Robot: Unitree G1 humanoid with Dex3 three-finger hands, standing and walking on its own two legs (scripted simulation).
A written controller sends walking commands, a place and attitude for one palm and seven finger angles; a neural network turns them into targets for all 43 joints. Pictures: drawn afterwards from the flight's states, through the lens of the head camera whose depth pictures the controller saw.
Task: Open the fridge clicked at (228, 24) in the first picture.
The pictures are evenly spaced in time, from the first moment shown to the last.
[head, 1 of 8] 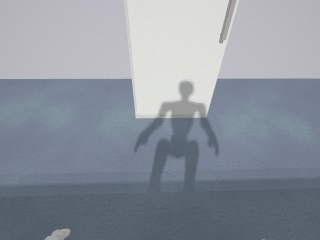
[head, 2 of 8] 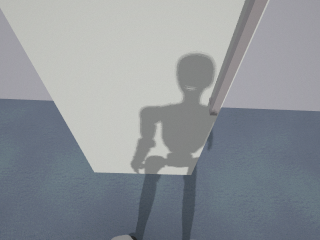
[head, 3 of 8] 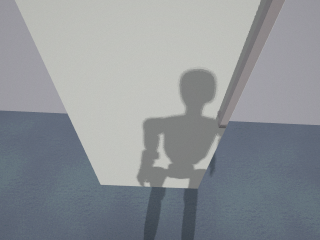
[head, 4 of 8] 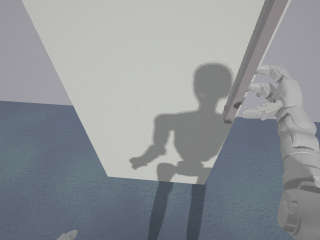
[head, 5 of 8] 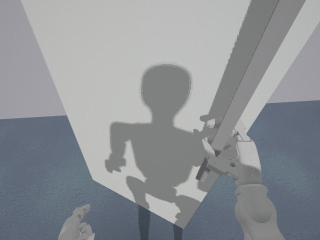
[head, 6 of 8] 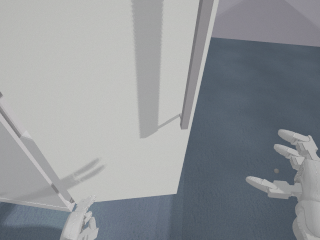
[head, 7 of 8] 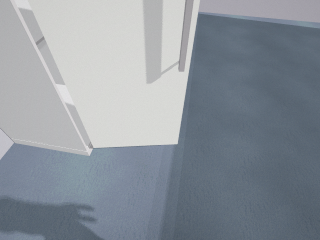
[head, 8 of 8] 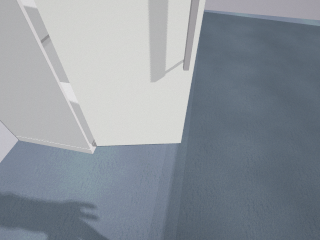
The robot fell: no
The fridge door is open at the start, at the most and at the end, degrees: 0 85 76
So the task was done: yes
